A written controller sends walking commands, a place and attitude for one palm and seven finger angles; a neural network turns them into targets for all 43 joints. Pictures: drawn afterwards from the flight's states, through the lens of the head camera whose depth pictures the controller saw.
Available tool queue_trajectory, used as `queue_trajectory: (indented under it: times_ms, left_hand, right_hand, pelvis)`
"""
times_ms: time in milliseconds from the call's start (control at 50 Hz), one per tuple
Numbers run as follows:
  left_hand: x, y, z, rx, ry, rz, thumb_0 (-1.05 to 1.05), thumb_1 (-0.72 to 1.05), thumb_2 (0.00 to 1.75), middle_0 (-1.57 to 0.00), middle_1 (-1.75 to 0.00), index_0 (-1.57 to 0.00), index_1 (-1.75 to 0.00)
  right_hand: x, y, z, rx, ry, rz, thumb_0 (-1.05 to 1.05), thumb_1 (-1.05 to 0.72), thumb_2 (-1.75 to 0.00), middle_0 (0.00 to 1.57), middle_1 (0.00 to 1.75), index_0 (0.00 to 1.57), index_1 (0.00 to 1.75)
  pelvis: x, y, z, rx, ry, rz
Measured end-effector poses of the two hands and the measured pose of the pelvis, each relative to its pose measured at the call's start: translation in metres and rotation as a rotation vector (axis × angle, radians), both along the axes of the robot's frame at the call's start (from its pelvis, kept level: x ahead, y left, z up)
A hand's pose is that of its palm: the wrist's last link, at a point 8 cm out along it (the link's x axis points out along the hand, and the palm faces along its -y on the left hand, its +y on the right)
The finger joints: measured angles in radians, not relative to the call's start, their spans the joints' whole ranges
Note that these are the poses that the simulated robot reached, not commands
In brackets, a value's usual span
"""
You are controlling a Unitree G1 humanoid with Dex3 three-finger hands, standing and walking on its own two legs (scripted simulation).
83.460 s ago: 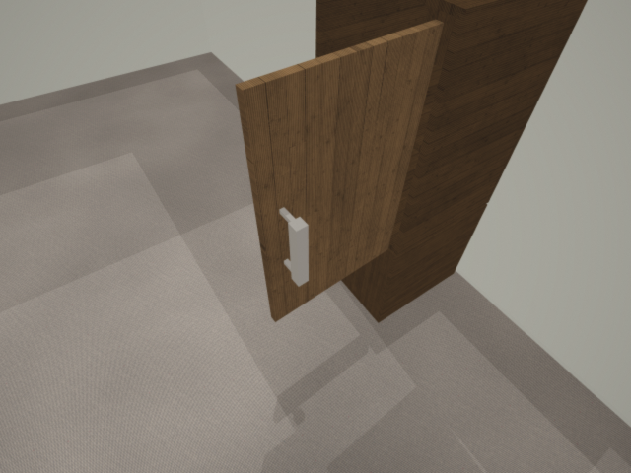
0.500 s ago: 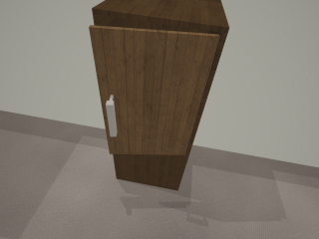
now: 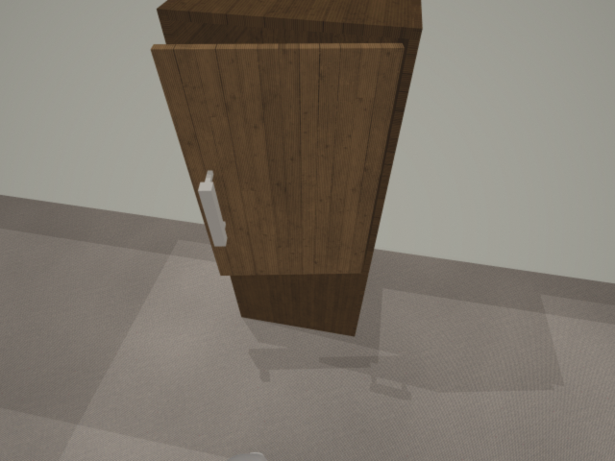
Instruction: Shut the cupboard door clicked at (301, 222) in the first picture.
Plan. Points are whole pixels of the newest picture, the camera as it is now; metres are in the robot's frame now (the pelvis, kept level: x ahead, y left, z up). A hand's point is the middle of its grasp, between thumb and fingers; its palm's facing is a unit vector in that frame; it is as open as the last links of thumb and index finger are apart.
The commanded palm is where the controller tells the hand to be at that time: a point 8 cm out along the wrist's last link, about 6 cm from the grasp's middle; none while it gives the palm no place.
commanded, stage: come to a stop and stand still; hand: left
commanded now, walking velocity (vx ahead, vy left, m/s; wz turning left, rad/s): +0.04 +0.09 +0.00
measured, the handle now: (215, 209) +0.59 +0.23 -0.07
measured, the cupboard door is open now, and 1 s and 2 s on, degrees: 12 12 12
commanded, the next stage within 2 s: look again from close up in 0.50 s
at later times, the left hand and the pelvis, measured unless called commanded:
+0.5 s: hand out of the picture +0.06 +0.20 -0.18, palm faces +0.04 -0.97 -0.22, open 7.3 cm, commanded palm none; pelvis +0.04 +0.02 -0.01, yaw +0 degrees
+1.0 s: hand out of the picture +0.00 +0.19 -0.18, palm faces +0.04 -0.98 -0.18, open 7.4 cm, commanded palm none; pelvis +0.02 +0.02 +0.00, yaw +1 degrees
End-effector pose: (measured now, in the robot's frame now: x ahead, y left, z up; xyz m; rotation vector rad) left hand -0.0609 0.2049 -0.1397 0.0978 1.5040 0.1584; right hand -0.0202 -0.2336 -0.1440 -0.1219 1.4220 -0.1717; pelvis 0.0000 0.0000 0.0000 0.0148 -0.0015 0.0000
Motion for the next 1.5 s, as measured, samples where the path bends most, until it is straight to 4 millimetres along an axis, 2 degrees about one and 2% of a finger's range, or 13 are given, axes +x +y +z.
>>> queue_trajectory:
  times_ms: [80, 180, 240, 320, 440, 560, 660, 840, 960, 1100, 1300, 1420, 1500]
  left_hand:
    - [-0.013, -0.003, 0.0, -0.014, 0.054, 0.032, 0.01, 0.91, 0.89, -0.21, -0.3, -0.2, -0.3]
    - [-0.007, 0.008, -0.012, -0.021, 0.09, 0.05, 0.01, 0.91, 0.89, -0.21, -0.3, -0.2, -0.3]
    - [0.01, 0.016, -0.019, -0.006, 0.077, 0.042, 0.01, 0.91, 0.89, -0.21, -0.3, -0.2, -0.3]
    - [0.045, 0.026, -0.019, 0.019, 0.001, 0.027, 0.01, 0.91, 0.89, -0.2, -0.3, -0.2, -0.3]
    - [0.095, 0.037, -0.014, 0.052, -0.123, -0.024, 0.0, 0.91, 0.89, -0.2, -0.3, -0.2, -0.3]
    - [0.12, 0.048, -0.011, 0.076, -0.189, -0.047, 0.01, 0.92, 0.89, -0.2, -0.3, -0.2, -0.3]
    - [0.121, 0.048, -0.01, 0.068, -0.199, -0.051, 0.01, 0.92, 0.89, -0.2, -0.3, -0.2, -0.3]
    - [0.089, 0.042, -0.012, 0.042, -0.111, -0.038, 0.0, 0.91, 0.89, -0.2, -0.3, -0.2, -0.3]
    - [0.063, 0.036, -0.013, 0.028, -0.052, -0.021, 0.0, 0.91, 0.89, -0.2, -0.3, -0.2, -0.3]
    - [0.045, 0.03, -0.013, 0.016, -0.023, -0.001, 0.0, 0.91, 0.89, -0.2, -0.3, -0.2, -0.3]
    - [0.037, 0.023, -0.016, 0.003, -0.014, 0.013, 0.0, 0.91, 0.89, -0.2, -0.3, -0.2, -0.3]
    - [0.037, 0.021, -0.023, -0.004, 0.008, 0.036, 0.0, 0.91, 0.89, -0.2, -0.3, -0.2, -0.3]
    - [0.037, 0.021, -0.03, -0.012, 0.032, 0.07, 0.0, 0.91, 0.89, -0.2, -0.3, -0.2, -0.3]
  right_hand:
    - [0.02, -0.001, 0.001, -0.018, 0.009, 0.033, 0.01, -0.91, -0.9, 0.2, 0.3, 0.2, 0.3]
    - [0.062, 0.014, -0.008, -0.036, -0.056, 0.074, 0.01, -0.91, -0.9, 0.19, 0.3, 0.19, 0.3]
    - [0.085, 0.028, -0.01, -0.026, -0.099, 0.091, 0.01, -0.91, -0.9, 0.19, 0.3, 0.19, 0.3]
    - [0.107, 0.034, -0.013, -0.02, -0.139, 0.094, 0.01, -0.93, -0.9, 0.2, 0.3, 0.2, 0.3]
    - [0.124, 0.04, -0.011, 0.004, -0.183, 0.084, 0.0, -0.93, -0.9, 0.2, 0.3, 0.2, 0.3]
    - [0.115, 0.037, -0.009, -0.008, -0.174, 0.069, 0.0, -0.92, -0.9, 0.2, 0.3, 0.2, 0.3]
    - [0.093, 0.031, -0.008, -0.02, -0.116, 0.064, 0.0, -0.92, -0.9, 0.2, 0.3, 0.2, 0.3]
    - [0.047, 0.034, -0.008, -0.011, 0.003, 0.05, 0.01, -0.91, -0.9, 0.2, 0.3, 0.2, 0.3]
    - [0.032, 0.041, -0.008, 0.004, 0.039, 0.043, 0.01, -0.9, -0.9, 0.2, 0.3, 0.2, 0.3]
    - [0.031, 0.045, -0.009, 0.011, 0.034, 0.048, 0.01, -0.91, -0.9, 0.2, 0.3, 0.2, 0.3]
    - [0.035, 0.042, -0.011, 0.008, 0.016, 0.052, 0.01, -0.91, -0.9, 0.2, 0.3, 0.2, 0.3]
    - [0.037, 0.04, -0.017, 0.015, 0.035, 0.041, 0.01, -0.91, -0.9, 0.2, 0.3, 0.2, 0.3]
    - [0.051, 0.042, -0.02, 0.004, 0.055, 0.05, 0.01, -0.91, -0.9, 0.2, 0.3, 0.2, 0.3]
  pelvis:
    - [0.009, 0.004, -0.001, 0.0, 0.011, 0.009]
    - [0.024, 0.016, -0.012, -0.009, 0.017, 0.012]
    - [0.029, 0.019, -0.015, 0.017, 0.01, 0.004]
    - [0.034, 0.021, -0.014, 0.012, 0.006, 0.006]
    - [0.037, 0.022, -0.011, 0.008, 0.004, 0.004]
    - [0.037, 0.022, -0.01, 0.009, -0.01, 0.006]
    - [0.034, 0.022, -0.009, 0.007, -0.014, 0.009]
    - [0.028, 0.023, -0.006, 0.003, -0.015, 0.015]
    - [0.025, 0.023, -0.005, 0.001, -0.017, 0.017]
    - [0.023, 0.023, -0.005, 0.0, -0.021, 0.02]
    - [0.023, 0.022, -0.007, 0.004, -0.022, 0.023]
    - [0.038, 0.019, -0.015, 0.0, -0.016, 0.027]
    - [0.057, 0.021, -0.022, -0.021, -0.012, 0.043]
